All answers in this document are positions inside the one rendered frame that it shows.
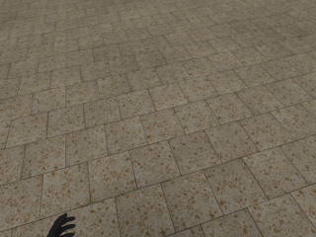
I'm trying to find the left robot hand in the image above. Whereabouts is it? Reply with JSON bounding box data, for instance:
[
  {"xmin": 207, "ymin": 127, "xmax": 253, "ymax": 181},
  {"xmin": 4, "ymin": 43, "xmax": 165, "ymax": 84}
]
[{"xmin": 46, "ymin": 213, "xmax": 76, "ymax": 237}]

